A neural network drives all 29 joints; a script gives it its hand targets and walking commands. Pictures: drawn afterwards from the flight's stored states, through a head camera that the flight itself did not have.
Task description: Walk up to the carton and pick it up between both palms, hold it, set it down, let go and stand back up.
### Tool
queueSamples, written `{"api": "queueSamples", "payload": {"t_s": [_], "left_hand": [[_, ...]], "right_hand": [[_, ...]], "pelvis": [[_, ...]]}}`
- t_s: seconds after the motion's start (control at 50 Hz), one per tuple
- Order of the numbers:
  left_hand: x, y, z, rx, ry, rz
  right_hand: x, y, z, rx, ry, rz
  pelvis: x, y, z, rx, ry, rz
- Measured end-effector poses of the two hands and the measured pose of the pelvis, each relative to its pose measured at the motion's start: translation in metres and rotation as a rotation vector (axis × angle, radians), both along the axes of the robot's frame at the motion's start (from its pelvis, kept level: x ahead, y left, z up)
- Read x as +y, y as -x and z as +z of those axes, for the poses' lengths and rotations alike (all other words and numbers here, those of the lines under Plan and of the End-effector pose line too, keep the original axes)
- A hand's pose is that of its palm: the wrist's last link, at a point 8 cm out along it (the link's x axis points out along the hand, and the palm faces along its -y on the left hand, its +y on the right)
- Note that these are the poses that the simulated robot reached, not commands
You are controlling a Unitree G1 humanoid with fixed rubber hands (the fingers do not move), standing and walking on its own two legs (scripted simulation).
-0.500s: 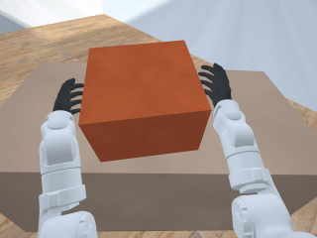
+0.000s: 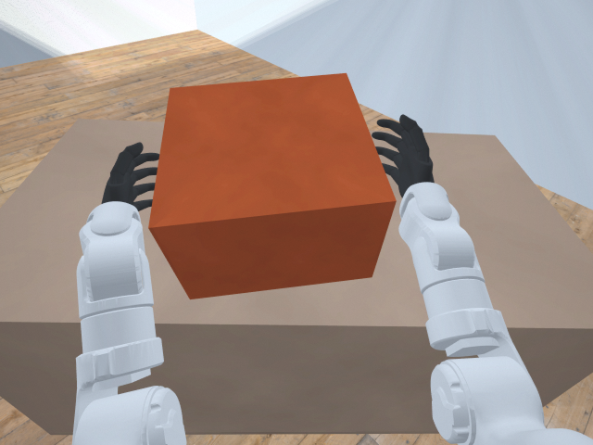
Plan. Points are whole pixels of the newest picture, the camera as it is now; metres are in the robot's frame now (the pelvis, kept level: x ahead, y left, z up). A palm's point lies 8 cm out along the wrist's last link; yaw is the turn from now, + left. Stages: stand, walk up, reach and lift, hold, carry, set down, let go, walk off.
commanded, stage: hold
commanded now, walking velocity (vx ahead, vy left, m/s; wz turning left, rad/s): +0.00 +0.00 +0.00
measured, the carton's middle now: (270, 182) +0.45 +0.01 +0.13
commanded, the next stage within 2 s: none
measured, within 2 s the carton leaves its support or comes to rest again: neither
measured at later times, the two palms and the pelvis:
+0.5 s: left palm (125, 213) +0.34 +0.19 +0.17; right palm (416, 184) +0.36 -0.18 +0.20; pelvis +0.00 +0.00 +0.00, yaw +0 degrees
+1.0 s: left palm (123, 210) +0.35 +0.19 +0.17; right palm (414, 182) +0.36 -0.17 +0.20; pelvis +0.00 +0.00 +0.00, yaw +0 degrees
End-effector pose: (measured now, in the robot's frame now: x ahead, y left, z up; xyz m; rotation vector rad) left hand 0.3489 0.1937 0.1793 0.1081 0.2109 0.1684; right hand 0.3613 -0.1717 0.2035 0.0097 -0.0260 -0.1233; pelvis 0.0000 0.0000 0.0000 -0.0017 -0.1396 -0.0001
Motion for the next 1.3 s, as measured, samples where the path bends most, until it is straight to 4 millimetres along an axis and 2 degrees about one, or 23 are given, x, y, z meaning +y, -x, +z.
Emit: {"api": "queueSamples", "payload": {"t_s": [0.16, 0.36, 0.58, 0.76, 1.3], "left_hand": [[0.004, 0.001, -0.006, 0.001, 0.001, 0.002], [-0.005, 0.002, -0.011, 0.015, -0.007, -0.014], [0.000, 0.008, -0.004, -0.006, -0.005, 0.006], [0.001, 0.003, 0.000, -0.005, -0.008, -0.001], [0.000, 0.004, -0.006, 0.004, -0.008, -0.002]], "right_hand": [[0.005, -0.001, -0.003, 0.001, -0.001, 0.006], [-0.005, 0.004, -0.012, 0.014, -0.019, -0.006], [0.000, 0.005, -0.003, -0.007, -0.009, 0.010], [0.001, 0.003, -0.001, -0.006, -0.013, 0.001], [-0.001, 0.004, -0.007, 0.001, -0.009, 0.001]], "pelvis": [[0.002, -0.003, 0.000, -0.003, 0.001, 0.005], [0.002, -0.003, 0.000, 0.001, 0.002, 0.002], [-0.002, -0.001, 0.000, -0.010, 0.002, 0.008], [0.000, 0.001, 0.000, -0.003, 0.001, 0.004], [0.002, 0.000, 0.000, -0.003, 0.001, 0.000]]}}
